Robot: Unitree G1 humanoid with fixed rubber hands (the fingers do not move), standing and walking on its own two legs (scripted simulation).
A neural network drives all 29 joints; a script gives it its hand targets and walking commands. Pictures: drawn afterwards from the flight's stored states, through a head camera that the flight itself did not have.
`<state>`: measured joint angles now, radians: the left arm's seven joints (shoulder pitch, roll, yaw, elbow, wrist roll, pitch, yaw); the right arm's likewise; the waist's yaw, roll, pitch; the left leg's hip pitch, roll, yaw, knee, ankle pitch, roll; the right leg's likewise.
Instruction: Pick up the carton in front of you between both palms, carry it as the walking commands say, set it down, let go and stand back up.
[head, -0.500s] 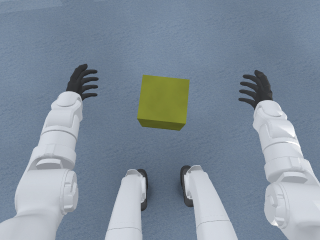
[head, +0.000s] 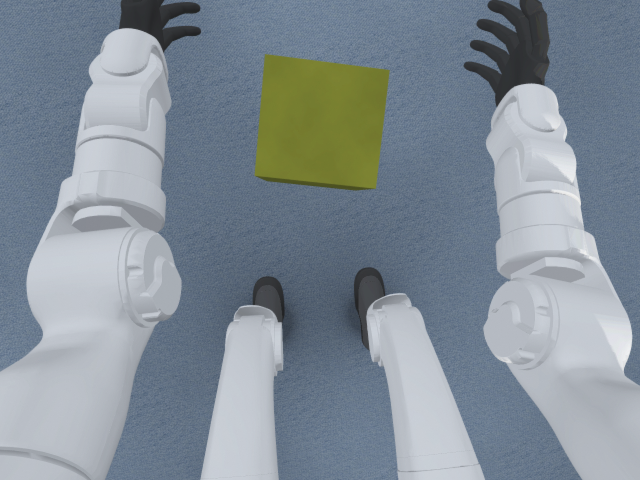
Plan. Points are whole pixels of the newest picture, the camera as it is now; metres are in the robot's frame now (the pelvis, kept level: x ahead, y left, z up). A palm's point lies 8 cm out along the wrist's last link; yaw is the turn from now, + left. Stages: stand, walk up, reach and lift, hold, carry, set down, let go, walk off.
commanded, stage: reach and lift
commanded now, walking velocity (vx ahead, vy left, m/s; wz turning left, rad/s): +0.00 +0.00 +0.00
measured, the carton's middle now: (318, 134) +0.51 -0.02 -0.52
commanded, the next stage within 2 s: none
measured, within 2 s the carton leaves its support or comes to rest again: leaves its support in 1.60 s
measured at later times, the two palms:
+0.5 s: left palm (207, 111) +0.53 +0.16 -0.37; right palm (439, 135) +0.47 -0.22 -0.37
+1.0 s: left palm (223, 120) +0.53 +0.15 -0.45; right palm (415, 137) +0.48 -0.20 -0.45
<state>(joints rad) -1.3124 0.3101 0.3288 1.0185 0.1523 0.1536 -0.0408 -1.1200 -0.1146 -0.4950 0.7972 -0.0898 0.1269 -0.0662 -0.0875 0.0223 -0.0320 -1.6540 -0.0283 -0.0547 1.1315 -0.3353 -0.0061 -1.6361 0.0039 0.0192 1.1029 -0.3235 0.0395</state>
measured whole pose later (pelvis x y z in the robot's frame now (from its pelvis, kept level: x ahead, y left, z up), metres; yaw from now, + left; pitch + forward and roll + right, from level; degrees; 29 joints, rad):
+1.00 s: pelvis -0.05 +0.00 -0.27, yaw -2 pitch +38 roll -3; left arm -1.58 0.45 -0.04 1.21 -0.22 0.07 0.07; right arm -1.46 -0.28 -0.20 1.11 0.21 0.04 -0.15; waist -0.06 -0.02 0.38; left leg -2.27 -0.04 -0.05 2.23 -0.62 -0.03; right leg -2.26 0.03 0.02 2.19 -0.58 0.07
